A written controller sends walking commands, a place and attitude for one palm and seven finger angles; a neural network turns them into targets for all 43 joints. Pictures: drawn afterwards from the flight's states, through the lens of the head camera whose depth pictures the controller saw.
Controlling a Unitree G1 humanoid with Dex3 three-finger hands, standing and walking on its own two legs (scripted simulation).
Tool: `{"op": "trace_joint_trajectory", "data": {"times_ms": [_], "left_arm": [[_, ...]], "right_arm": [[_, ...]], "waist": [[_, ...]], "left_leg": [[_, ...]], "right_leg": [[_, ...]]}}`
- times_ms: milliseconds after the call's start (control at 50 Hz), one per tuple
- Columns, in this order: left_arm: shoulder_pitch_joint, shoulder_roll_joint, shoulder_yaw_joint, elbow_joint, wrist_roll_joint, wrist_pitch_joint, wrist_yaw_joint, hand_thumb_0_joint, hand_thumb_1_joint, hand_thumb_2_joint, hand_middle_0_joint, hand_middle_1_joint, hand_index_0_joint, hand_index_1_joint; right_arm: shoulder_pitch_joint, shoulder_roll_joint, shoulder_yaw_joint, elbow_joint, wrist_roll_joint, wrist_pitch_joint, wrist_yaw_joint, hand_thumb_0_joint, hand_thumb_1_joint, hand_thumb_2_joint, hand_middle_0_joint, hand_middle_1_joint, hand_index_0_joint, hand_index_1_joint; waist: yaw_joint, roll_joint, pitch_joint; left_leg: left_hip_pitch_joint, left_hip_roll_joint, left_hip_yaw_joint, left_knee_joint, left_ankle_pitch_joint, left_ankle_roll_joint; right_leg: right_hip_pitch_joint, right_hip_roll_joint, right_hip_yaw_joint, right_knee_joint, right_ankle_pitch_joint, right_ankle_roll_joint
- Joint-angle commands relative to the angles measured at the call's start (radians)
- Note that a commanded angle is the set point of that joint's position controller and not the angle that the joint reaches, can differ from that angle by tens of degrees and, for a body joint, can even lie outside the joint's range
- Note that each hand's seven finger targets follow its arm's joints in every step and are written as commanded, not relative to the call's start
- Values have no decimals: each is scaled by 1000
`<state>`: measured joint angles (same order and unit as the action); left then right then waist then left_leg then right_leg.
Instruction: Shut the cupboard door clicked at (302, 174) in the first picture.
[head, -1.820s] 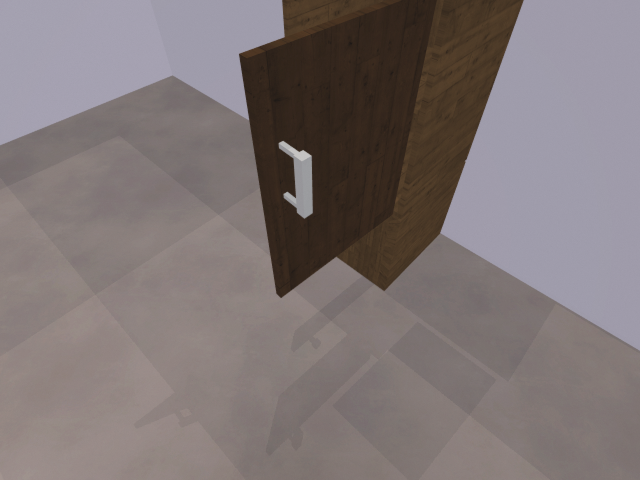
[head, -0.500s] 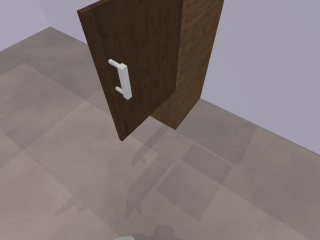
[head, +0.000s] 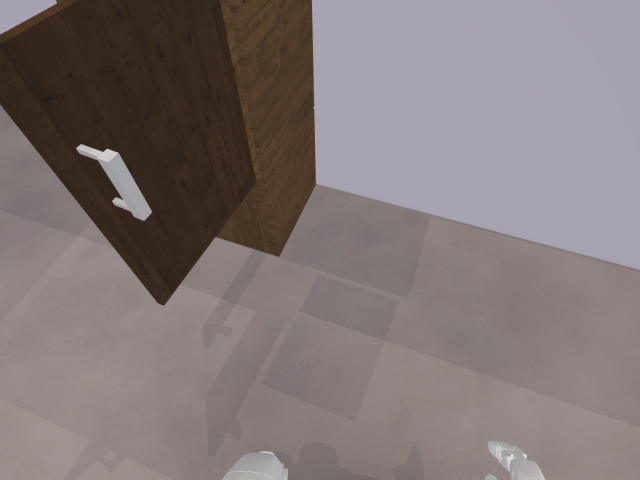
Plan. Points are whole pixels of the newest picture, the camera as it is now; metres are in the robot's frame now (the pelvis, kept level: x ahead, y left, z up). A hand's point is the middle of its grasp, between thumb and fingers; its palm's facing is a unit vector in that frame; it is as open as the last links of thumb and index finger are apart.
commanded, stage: walk to a spot facing it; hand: left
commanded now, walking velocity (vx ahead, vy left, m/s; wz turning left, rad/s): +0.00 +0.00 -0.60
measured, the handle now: (115, 183) +0.49 +0.37 +0.03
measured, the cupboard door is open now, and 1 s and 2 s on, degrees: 86 86 86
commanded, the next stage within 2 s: turn to face it in 1.80 s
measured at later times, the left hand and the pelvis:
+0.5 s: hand (223, 455) +0.16 +0.16 -0.16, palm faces -0.31 -0.91 -0.29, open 7.4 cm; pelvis -0.01 -0.02 -0.02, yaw -18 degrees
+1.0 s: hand (278, 398) +0.24 +0.10 -0.17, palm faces -0.53 -0.83 -0.17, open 7.4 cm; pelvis +0.10 -0.05 +0.00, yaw -35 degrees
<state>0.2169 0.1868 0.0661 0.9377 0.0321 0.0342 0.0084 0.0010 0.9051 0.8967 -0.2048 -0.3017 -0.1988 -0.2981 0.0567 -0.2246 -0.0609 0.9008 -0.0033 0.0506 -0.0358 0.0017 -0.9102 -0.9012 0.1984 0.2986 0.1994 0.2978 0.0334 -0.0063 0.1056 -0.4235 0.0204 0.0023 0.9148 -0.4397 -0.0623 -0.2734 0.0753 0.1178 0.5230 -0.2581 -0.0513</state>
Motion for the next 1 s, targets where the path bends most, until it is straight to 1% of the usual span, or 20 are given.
{"op": "trace_joint_trajectory", "data": {"times_ms": [0, 60, 80, 100, 140, 220, 340, 400, 420, 440, 460, 520, 580, 720, 800, 820, 840, 860, 900, 980], "left_arm": [[42, 220, 64, -61, -2, -13, 19, 0, 900, 900, -200, -300, -200, -300], [-27, 174, 52, -90, -15, -4, 10, 0, 900, 900, -200, -300, -200, -300], [-8, 116, 40, -113, -26, -2, -3, 0, 900, 900, -200, -300, -200, -300], [-57, 137, 39, -130, -13, -2, -10, 0, 900, 900, -200, -300, -200, -300], [-37, 156, 57, -112, 3, 3, -27, 0, 900, 900, -200, -300, -200, -300], [-31, 115, 43, -99, -9, 11, -45, 0, 900, 900, -200, -300, -200, -300], [-107, 92, 26, -122, -12, 3, -55, 0, 900, 900, -200, -300, -200, -300], [-36, 121, 32, -97, -13, -5, -52, 0, 900, 900, -200, -300, -200, -300], [34, 166, 41, -73, -10, -13, -45, 0, 900, 900, -200, -300, -200, -300], [103, 289, 65, -52, 2, -26, -29, 0, 900, 900, -200, -300, -200, -300], [155, 343, 76, -36, -13, -21, -11, 0, 900, 900, -200, -300, -200, -300], [3, 248, 57, -78, -12, -14, 5, 0, 900, 900, -200, -300, -200, -300], [-1, 215, 45, -78, -10, -40, 2, 0, 900, 900, -200, -300, -200, -300], [60, 234, 56, -48, -5, -59, -15, 0, 900, 900, -200, -300, -200, -300], [-14, 213, 58, -63, -10, -58, -22, 0, 900, 900, -200, -300, -200, -300], [-47, 170, 48, -76, -11, -59, -26, 0, 900, 900, -200, -300, -200, -300], [-34, 91, 32, -96, -23, -58, -37, 0, 900, 900, -200, -300, -200, -300], [-87, 93, 22, -129, -17, -68, -41, 0, 900, 900, -200, -300, -200, -300], [-115, 120, 43, -124, 4, -69, -56, 0, 900, 900, -200, -300, -200, -300], [-70, 59, 28, -77, 5, -47, -78, 0, 900, 900, -200, -300, -200, -300]], "right_arm": [[35, -62, -12, -79, 5, -30, -9, 0, -900, -900, 200, 300, 200, 300], [163, -106, -18, -45, 3, -43, -17, 0, -900, -900, 200, 300, 200, 300], [182, -207, -34, -51, -15, -55, -21, 0, -900, -900, 200, 300, 200, 300], [205, -241, -38, -54, -20, -48, -26, 0, -900, -900, 200, 300, 200, 300], [139, -170, -12, -80, -30, -55, -30, 0, -900, -900, 200, 300, 200, 300], [125, -147, -7, -86, -29, -57, -26, 0, -900, -900, 200, 300, 200, 300], [210, -187, -30, -49, -31, -46, -10, 0, -900, -900, 200, 300, 200, 300], [186, -202, -39, -52, -25, -40, -1, 0, -900, -900, 200, 300, 200, 300], [177, -190, -39, -59, -17, -39, 4, 0, -900, -900, 200, 300, 200, 300], [169, -105, -20, -93, -7, -35, 11, 0, -900, -900, 200, 300, 200, 300], [93, -95, -9, -135, -11, -23, 10, 0, -900, -900, 200, 300, 200, 300], [67, -126, -20, -107, -17, -15, 22, 0, -900, -900, 200, 300, 200, 300], [96, -107, -18, -81, -24, -26, 40, 0, -900, -900, 200, 300, 200, 300], [47, -82, -17, -106, -16, -60, 44, 0, -900, -900, 200, 300, 200, 300], [176, -86, -15, -71, -14, -86, 33, 0, -900, -900, 200, 300, 200, 300], [288, -123, -22, -32, -13, -97, 18, 0, -900, -900, 200, 300, 200, 300], [397, -228, -45, -1, -32, -106, 6, 0, -900, -900, 200, 300, 200, 300], [486, -271, -51, -1, -35, -105, 1, 0, -900, -900, 200, 300, 200, 300], [376, -195, -26, -34, -39, -103, 8, 0, -900, -900, 200, 300, 200, 300], [326, -98, 8, -16, -29, -127, 1, 0, -900, -900, 200, 300, 200, 300]], "waist": [[-7, -114, -168], [-77, 0, -183], [-74, 287, -185], [-90, 309, -142], [-38, 173, -107], [-22, 194, -143], [-69, 234, -138], [-25, 198, -153], [13, 90, -188], [48, -272, -224], [94, -345, -224], [25, -259, -80], [-5, -160, -116], [17, -138, -71], [-64, -104, -73], [-120, -13, -107], [-162, 281, -165], [-188, 342, -171], [-125, 113, -33], [-58, 166, -38]], "left_leg": [[19, -8, -25, -192, 8, 16], [368, 78, -89, -530, 207, 45], [486, 342, -352, -633, 299, 139], [388, 484, -436, -642, 444, 238], [261, 395, -291, -630, 528, 244], [348, 279, -32, -532, 736, 193], [337, 299, 56, -487, 668, 171], [252, 293, 93, -375, 571, 116], [153, 255, 128, -251, 449, 69], [-93, 119, 218, -6, -13, 3], [-198, 61, 108, 185, -262, -4], [-249, 109, 3, 275, -46, 3], [-164, 90, 34, 178, 62, -10], [-99, 36, 44, -110, 41, -6], [241, -5, 70, -392, 142, 6], [444, 41, 37, -499, 125, 18], [617, 297, -286, -629, -121, 87], [604, 495, -530, -714, -175, 179], [385, 458, -433, -763, -135, 206], [385, 299, -20, -684, 393, 115]], "right_leg": [[170, -264, 320, -65, 611, -144], [-119, -134, 234, 29, 270, -32], [-316, 7, 70, 210, -165, 36], [-332, -5, -45, 453, -378, 77], [-302, -52, -34, 653, -267, 97], [-314, -89, -110, 635, -189, 117], [-152, -84, -212, 262, -176, 94], [38, -69, -229, 36, -18, 65], [196, -108, -179, -87, 136, 44], [372, -367, 172, -189, 338, -48], [339, -482, 329, -190, 436, -142], [145, -346, 267, -274, -162, -137], [136, -288, 173, -253, -33, -119], [133, -286, 261, -270, -119, -162], [-85, -212, 225, -177, -168, -112], [-214, -148, 163, -60, -170, -68], [-409, -12, 17, 245, -250, -7], [-504, -15, -89, 509, -340, 26], [-504, -119, -60, 677, -198, 32], [-483, -157, -123, 713, 7, 59]]}}
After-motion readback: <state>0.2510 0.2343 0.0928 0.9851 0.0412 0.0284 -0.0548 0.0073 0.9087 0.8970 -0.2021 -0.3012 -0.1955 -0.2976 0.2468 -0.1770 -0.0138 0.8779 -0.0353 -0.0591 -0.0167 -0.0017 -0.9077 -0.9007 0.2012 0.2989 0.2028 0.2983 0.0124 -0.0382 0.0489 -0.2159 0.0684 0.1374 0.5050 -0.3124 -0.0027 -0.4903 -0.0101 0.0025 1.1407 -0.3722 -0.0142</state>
